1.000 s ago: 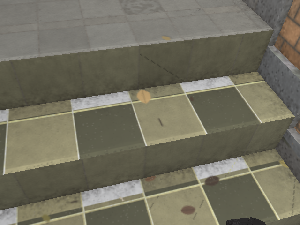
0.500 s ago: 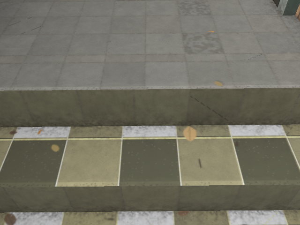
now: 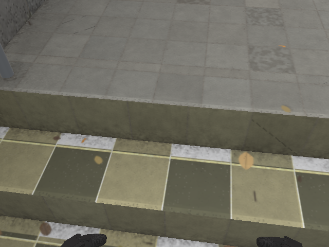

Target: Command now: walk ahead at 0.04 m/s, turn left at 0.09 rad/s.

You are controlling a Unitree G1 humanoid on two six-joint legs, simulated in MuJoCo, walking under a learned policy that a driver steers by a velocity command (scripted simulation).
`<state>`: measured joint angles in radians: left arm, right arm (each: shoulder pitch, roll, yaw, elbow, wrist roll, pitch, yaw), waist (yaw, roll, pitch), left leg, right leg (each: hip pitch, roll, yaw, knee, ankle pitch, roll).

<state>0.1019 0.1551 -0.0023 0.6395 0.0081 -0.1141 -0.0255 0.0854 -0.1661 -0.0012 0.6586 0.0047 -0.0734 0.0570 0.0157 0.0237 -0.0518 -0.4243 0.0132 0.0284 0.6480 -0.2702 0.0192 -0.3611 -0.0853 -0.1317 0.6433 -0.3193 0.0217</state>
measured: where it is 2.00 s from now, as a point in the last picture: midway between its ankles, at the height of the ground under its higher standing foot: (207, 173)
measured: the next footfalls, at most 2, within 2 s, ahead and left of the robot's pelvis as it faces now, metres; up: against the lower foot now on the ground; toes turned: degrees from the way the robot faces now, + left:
right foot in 0.72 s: +0.33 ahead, -0.13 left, +0.19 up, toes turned +2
left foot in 1.12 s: +0.38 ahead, +0.10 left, +0.19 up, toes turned +3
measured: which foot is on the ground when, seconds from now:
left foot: down 0.00-0.74, up 0.76-1.00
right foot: down 0.00-0.46, up 0.48-0.70, down 0.72-1.00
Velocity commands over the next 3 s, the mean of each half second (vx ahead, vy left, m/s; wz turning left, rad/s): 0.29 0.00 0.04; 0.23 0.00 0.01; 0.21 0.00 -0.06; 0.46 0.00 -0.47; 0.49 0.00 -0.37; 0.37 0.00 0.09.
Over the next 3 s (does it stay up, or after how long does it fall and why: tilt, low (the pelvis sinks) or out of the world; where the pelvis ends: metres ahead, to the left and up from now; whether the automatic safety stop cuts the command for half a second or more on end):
stays up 1.05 -0.34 0.59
